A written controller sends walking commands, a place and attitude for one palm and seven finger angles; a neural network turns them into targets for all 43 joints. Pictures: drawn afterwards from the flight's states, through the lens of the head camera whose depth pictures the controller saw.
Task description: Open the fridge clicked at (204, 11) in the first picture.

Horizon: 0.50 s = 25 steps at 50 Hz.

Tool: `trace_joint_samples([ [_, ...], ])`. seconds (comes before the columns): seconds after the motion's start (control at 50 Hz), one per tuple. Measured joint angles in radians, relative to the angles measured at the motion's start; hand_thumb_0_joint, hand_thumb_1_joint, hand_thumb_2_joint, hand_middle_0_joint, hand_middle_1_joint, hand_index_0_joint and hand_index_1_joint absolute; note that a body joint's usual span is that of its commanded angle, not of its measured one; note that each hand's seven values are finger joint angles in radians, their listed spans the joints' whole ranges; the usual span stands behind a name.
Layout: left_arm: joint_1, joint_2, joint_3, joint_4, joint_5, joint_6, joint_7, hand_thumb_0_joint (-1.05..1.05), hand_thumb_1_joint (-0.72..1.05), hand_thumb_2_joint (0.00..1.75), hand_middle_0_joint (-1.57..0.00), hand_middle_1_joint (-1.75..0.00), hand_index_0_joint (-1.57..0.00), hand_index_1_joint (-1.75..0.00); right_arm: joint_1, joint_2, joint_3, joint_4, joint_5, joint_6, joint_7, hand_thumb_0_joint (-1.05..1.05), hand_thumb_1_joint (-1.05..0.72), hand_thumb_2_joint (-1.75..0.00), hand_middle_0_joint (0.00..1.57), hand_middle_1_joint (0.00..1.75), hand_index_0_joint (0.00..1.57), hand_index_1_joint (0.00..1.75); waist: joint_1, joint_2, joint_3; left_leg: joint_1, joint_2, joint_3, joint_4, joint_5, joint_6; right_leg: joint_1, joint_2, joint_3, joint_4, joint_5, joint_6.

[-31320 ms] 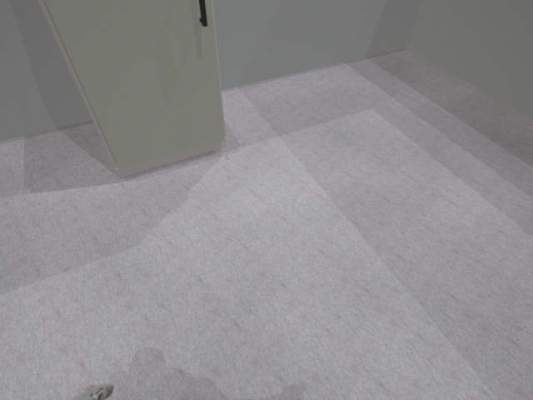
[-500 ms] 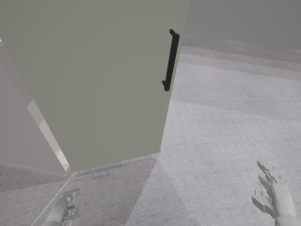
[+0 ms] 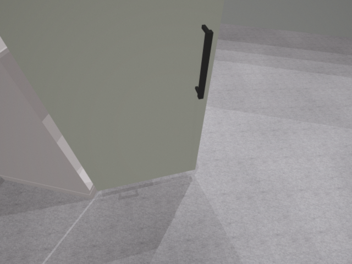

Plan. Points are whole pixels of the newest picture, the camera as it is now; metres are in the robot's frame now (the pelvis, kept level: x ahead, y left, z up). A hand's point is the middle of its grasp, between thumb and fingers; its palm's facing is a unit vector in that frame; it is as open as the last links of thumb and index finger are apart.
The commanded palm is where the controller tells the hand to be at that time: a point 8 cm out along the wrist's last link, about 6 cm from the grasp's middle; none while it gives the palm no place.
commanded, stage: let the arm hang, fingers relaxed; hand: right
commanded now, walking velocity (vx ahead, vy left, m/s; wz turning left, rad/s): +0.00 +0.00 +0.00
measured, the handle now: (202, 65) +0.69 -0.04 +0.08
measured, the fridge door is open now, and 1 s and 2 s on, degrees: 64 64 64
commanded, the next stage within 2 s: look to check the result in 0.48 s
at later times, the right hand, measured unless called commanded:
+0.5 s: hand out of the picture +0.00 -0.16 -0.18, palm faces +0.02 +0.99 -0.16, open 7.4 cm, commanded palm none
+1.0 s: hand out of the picture +0.03 -0.17 -0.18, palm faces +0.01 +0.98 -0.17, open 7.4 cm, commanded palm none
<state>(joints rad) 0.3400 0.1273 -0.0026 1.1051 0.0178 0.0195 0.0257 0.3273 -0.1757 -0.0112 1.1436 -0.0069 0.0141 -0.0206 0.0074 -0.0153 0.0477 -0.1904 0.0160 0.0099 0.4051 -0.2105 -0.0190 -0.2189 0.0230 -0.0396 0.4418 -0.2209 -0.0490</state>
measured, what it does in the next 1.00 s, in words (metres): stands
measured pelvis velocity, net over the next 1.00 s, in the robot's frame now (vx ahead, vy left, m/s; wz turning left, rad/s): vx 0.02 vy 0.00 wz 0.01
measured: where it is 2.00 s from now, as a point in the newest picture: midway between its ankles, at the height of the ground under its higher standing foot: outside the picture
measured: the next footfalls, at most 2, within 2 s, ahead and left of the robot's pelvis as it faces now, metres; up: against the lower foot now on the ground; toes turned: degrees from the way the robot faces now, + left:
none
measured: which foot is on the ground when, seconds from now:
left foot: down 0.00-1.00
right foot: down 0.00-1.00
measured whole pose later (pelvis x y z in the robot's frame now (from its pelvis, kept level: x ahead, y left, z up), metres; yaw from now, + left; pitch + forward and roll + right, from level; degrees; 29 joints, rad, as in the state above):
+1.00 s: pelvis +0.02 +0.00 +0.00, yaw +0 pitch +0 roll +0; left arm 0.25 0.15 0.01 1.13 0.02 0.00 0.03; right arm 0.24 -0.15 -0.02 1.14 -0.01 -0.01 -0.02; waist 0.01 0.00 0.05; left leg -0.15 0.02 0.00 0.38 -0.22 -0.02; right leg -0.17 0.03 -0.05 0.40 -0.23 -0.05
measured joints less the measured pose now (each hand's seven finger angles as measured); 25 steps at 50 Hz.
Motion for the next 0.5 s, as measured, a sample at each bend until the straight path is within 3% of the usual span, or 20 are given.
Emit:
trace_joint_samples([
  [0.22,-0.028,-0.012,0.006,0.01,0.005,-0.01,0.004,0.02,0.92,0.9,-0.2,-0.3,-0.2,-0.3,-0.041,0.057,0.005,-0.004,-0.007,-0.015,-0.007,0.01,-0.91,-0.9,0.2,0.3,0.2,0.3,0.0,0.004,-0.031,-0.002,0.012,-0.014,0.014,-0.008,-0.008,0.015,0.012,-0.014,-0.016,0.004,-0.007],
  [0.5,-0.042,0.001,0.012,0.007,0.002,-0.018,0.005,0.01,0.91,0.9,-0.2,-0.3,-0.2,-0.3,-0.05,0.044,-0.002,-0.005,-0.003,-0.02,-0.004,0.01,-0.91,-0.9,0.2,0.3,0.2,0.3,0.003,0.014,-0.017,0.008,0.008,-0.014,0.004,-0.01,-0.005,0.025,0.009,-0.013,-0.025,0.001,-0.003],
])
